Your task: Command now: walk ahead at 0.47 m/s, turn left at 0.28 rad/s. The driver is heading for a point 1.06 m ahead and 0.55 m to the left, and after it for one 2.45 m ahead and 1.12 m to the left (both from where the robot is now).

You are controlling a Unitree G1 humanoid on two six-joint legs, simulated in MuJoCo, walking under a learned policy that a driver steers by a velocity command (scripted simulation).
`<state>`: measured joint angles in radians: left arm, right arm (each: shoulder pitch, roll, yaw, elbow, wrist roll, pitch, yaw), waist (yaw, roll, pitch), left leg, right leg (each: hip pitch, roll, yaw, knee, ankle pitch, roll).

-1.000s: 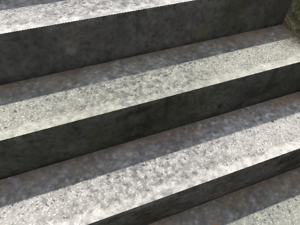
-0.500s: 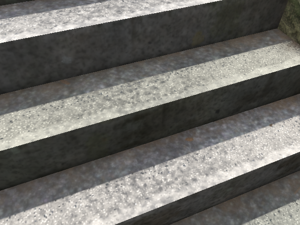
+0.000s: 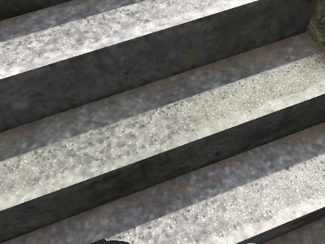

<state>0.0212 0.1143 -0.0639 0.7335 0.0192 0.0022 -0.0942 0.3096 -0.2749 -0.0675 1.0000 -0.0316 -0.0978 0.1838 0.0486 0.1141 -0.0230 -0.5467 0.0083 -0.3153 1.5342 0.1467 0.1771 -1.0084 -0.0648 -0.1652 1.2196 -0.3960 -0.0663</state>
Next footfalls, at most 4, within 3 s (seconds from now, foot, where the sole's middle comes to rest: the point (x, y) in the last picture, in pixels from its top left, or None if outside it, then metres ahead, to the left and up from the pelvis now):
0.58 left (163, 239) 0.34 0.08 -0.46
0.96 right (217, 101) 0.69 -0.08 -0.27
1.58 left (67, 37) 0.78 0.34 -0.08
2.02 right None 1.05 0.37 0.11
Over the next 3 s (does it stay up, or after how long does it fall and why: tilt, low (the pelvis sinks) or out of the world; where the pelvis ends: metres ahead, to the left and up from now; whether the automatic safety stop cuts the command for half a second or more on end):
stays up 0.98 0.50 0.87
